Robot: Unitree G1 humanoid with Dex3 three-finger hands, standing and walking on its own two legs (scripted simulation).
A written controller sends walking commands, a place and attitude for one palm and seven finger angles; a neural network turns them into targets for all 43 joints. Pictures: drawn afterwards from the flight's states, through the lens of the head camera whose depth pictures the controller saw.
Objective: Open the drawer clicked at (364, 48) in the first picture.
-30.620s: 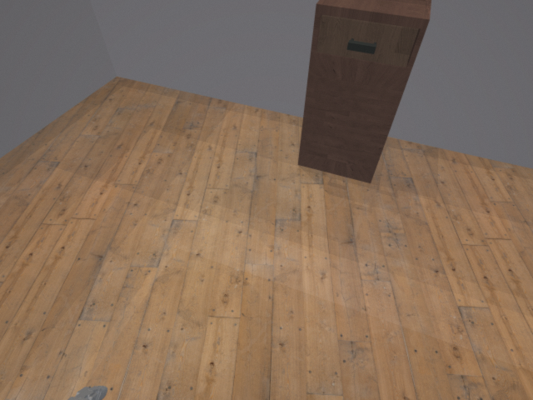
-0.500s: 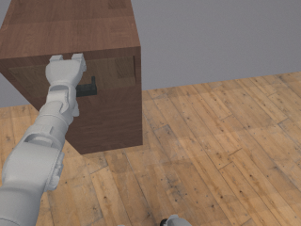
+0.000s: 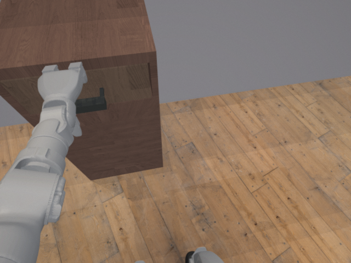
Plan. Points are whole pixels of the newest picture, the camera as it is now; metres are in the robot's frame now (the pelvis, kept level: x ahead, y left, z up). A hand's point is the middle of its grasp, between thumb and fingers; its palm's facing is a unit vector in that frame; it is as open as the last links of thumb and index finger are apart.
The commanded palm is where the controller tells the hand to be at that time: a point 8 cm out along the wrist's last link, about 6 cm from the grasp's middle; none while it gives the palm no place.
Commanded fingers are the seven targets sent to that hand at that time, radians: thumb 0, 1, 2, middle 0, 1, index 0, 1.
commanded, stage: lower the fingers behind the handle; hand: left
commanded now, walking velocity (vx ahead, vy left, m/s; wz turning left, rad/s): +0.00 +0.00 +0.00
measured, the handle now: (85, 99) +0.55 +0.21 -0.02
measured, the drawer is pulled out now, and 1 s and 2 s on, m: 0.00 0.00 0.00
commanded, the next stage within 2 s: lift the hand off the handle in 1.70 s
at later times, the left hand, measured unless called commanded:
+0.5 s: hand (77, 102) +0.51 +0.21 +0.02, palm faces -0.01 +0.00 -1.00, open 13.6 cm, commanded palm +0.49 +0.21 +0.06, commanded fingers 0.00 -0.50 0.30 -0.30 -1.20 -0.30 -1.20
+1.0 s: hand (79, 110) +0.50 +0.22 -0.01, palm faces -0.04 +0.03 -1.00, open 13.7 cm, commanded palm +0.50 +0.21 +0.03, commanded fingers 0.00 -0.50 0.30 -0.30 -1.20 -0.30 -1.20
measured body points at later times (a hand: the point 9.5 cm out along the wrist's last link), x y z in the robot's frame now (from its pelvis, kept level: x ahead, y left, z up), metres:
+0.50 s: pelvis +0.00 +0.00 -0.01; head +0.11 +0.01 +0.43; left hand +0.50 +0.21 +0.08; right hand +0.01 -0.26 -0.14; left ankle -0.04 +0.10 -0.71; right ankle +0.02 -0.11 -0.71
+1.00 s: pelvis -0.04 +0.00 -0.04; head +0.11 +0.00 +0.39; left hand +0.50 +0.21 +0.05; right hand -0.06 -0.28 -0.16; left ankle -0.04 +0.10 -0.71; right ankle +0.02 -0.11 -0.71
